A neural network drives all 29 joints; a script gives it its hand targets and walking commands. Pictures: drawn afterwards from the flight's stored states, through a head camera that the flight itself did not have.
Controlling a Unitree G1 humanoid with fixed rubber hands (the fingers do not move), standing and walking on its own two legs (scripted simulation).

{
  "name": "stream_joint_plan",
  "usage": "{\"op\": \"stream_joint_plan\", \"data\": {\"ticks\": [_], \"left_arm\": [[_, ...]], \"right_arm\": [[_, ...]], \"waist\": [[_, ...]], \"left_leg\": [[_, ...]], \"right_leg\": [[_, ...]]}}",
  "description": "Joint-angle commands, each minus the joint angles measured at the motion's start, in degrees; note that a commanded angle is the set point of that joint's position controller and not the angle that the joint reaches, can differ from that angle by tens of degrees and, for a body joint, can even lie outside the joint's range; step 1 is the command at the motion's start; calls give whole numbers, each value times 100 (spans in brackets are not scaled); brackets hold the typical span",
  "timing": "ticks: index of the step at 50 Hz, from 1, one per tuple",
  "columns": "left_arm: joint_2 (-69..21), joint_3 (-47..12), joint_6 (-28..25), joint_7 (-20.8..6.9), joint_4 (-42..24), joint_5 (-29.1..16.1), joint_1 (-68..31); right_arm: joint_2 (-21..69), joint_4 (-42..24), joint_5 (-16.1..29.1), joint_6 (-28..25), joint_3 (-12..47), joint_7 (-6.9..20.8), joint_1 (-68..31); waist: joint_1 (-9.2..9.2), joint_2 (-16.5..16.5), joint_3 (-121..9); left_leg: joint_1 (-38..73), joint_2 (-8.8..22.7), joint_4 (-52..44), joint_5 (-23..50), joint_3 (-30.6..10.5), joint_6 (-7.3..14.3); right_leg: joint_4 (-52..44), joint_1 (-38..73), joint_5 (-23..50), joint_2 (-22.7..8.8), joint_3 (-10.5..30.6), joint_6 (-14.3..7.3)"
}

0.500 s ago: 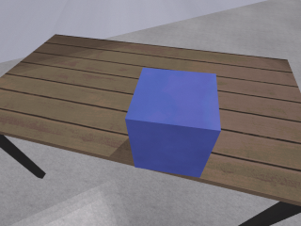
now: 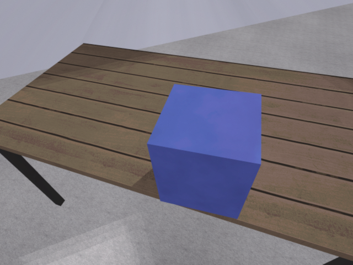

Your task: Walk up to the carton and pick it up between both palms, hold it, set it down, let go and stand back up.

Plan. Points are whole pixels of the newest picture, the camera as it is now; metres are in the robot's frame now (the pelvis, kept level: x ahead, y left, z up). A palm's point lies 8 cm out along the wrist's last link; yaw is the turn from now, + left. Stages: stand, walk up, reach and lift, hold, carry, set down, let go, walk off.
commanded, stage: walk up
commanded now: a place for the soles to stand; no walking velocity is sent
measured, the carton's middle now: (206, 152) +0.39 -0.05 +0.04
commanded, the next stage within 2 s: none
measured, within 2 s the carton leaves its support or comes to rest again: neither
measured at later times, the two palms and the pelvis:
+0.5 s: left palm out of the picture +0.05 +0.26 -0.12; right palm out of the picture +0.13 -0.23 -0.13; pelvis +0.02 +0.01 +0.00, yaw -4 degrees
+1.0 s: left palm out of the picture +0.08 +0.29 -0.12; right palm out of the picture +0.03 -0.24 -0.13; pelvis +0.00 +0.04 +0.00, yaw -12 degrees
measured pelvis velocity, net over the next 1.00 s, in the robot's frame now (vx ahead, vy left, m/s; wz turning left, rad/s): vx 0.00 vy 0.04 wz -0.22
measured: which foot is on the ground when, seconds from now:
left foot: up 0.00-0.16, down 0.18-1.00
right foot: down 0.00-1.00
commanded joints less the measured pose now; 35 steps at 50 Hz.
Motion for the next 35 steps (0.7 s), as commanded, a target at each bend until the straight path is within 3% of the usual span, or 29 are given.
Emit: {"op": "stream_joint_plan", "data": {"ticks": [1, 2, 4, 6, 7, 8, 9, 10, 11, 12, 13, 14, 15, 16, 17, 18, 19, 20, 21, 22, 25, 27, 31, 32, 34, 35], "left_arm": [[758, 197, -68, 89, 53, 9, 822], [797, 186, -101, 86, -19, 30, 553], [748, 129, -123, 47, -41, 36, 372], [713, 138, -81, 17, -59, -9, 475], [692, 116, -88, 10, -114, -5, 462], [612, 66, -94, 13, -220, -50, 543], [480, 26, -38, -22, -284, -126, 624], [326, -4, 38, -4, -311, -172, 900], [270, 37, 200, 90, -255, -215, 1137], [275, 21, 264, 139, -204, -217, 1085], [294, 12, 239, 139, -291, -147, 986], [366, -2, 192, 139, -322, -100, 1019], [283, -23, 144, 148, -286, -84, 1138], [278, -5, 101, 156, -221, -63, 1354], [312, 15, 41, 171, -197, -58, 1456], [489, 48, -21, 157, -236, -96, 1290], [625, 78, -74, 151, -308, -130, 1048], [835, 152, -86, 137, -484, -179, 653], [1018, 245, -90, 112, -574, -224, 386], [1136, 315, -71, 109, -583, -211, 261], [660, 159, -41, 130, -578, -201, 308], [707, 169, -74, 143, -579, -197, 372], [766, 250, -77, 102, -609, -190, 302], [709, 233, -68, 98, -659, -194, 309], [753, 276, -46, 105, -663, -201, 298], [699, 235, -39, 115, -662, -199, 326]], "right_arm": [[-196, -750, -144, -113, 45, -9, -736], [-148, -750, -100, -132, 60, 37, -664], [-210, -621, -78, -131, 40, 91, -605], [-110, -509, -47, -133, 36, 62, -354], [-342, -436, -3, -130, -76, 32, -140], [-611, -329, 55, -107, -172, -7, 144], [-813, -374, 106, -101, -196, -64, 61], [-754, -428, 142, -90, -119, -92, -173], [-913, -473, 156, -26, -127, -120, -438], [-889, -519, 125, 31, -124, -159, -795], [-817, -550, 105, 82, -66, -170, -1085], [-768, -635, 57, 105, -33, -165, -1289], [-686, -645, 41, 104, 17, -151, -1493], [-646, -675, 55, 97, 31, -134, -1688], [-691, -699, 35, 123, 37, -101, -1857], [-638, -705, 60, 116, 14, -50, -1797], [-578, -681, 82, 119, 9, -24, -1721], [-474, -662, 111, 145, 25, -24, -1595], [-455, -522, 104, 188, 13, -29, -1588], [-407, -445, 77, 235, 35, -44, -1514], [-646, -338, 63, 180, -11, -12, -1454], [-592, -337, 34, 142, -15, 12, -1538], [-734, -282, 21, 119, -28, 17, -1463], [-779, -269, 23, 123, -46, 21, -1476], [-832, -289, 28, 136, -53, 19, -1398], [-798, -291, 17, 145, -26, 23, -1417]], "waist": [[201, -957, 949], [51, -1071, 867], [-131, -934, 704], [-191, -993, 294], [-337, -934, 109], [-445, -422, -259], [-402, -147, -606], [-218, 488, -555], [-207, 818, -439], [-168, 659, -158], [-54, 770, 155], [79, 730, 274], [216, 734, 325], [350, 567, 101], [401, 225, 19], [229, -56, -35], [110, -583, -12], [-75, -696, -89], [-39, -584, 66], [-52, -788, 411], [-58, -823, 304], [5, -648, 233], [59, -611, 41], [61, -353, 142], [57, -321, 262], [92, -73, 257]], "left_leg": [[-1886, 301, 673, -930, 630, 55], [-1485, 378, 312, -617, 737, 62], [-489, 203, -412, 629, 1108, 62], [611, 83, -1230, 2766, 1162, 193], [1068, 222, -1278, 3512, 987, 303], [1583, 567, -1196, 4686, 636, 497], [1692, 1115, -1331, 5340, 11, 854], [1337, 1681, -1731, 5664, -636, 1138], [587, 2182, -1970, 4646, -988, 1537], [265, 2077, -2188, 3259, -1006, 1565], [121, 1876, -2309, 2775, -704, 1464], [201, 1688, -2219, 2975, -470, 1443], [152, 1555, -1962, 3449, -113, 1314], [68, 1403, -1824, 3515, 195, 1103], [40, 1274, -1566, 3218, 348, 870], [99, 980, -1295, 2931, 510, 634], [166, 733, -1051, 2724, 751, 502], [250, 559, -1047, 1954, 897, 382], [533, 388, -1076, 1409, 1072, 231], [788, 379, -1149, 1187, 1134, 215], [690, 782, -1418, 1869, 773, 407], [611, 785, -1483, 1980, 847, 406], [697, 849, -1638, 1616, 880, 382], [685, 889, -1679, 1517, 937, 412], [482, 1025, -1936, 1045, 796, 449], [409, 1093, -2028, 960, 731, 483]], "right_leg": [[-1454, 780, 3553, -1689, 1688, -1142], [-1503, 456, 3392, -1612, 1324, -1077], [-1021, 114, 4408, -1068, 835, -840], [-271, -215, 4383, -685, 548, -505], [162, -340, 4144, -597, 437, -379], [574, -492, 3621, -483, 483, -260], [997, -491, 2546, -188, 600, -67], [1464, -523, -412, 107, 774, -27], [1766, -231, -1765, 109, 1117, -24], [1861, -319, -1845, 22, 1226, -52], [1613, -493, -1625, 0, 1211, -79], [1355, -625, -1343, 65, 1208, -75], [792, -566, -721, 45, 1198, -75], [234, -215, -121, -12, 1223, -71], [-586, 4, 940, -38, 1191, -83], [-804, 21, 1770, -217, 1543, -88], [-908, -35, 2483, -497, 1965, -173], [-998, -302, 2560, -693, 2230, -343], [-1134, -945, 2150, -889, 2364, -537], [-1155, -1513, 1793, -881, 2408, -630], [-1033, -939, 1723, -450, 2068, -304], [-877, -849, 1913, -431, 2132, -304], [-817, -919, 1537, -284, 2086, -326], [-823, -1043, 1348, -283, 2183, -328], [-574, -1103, 1003, -66, 2048, -283], [-512, -1045, 986, -40, 2066, -296]]}}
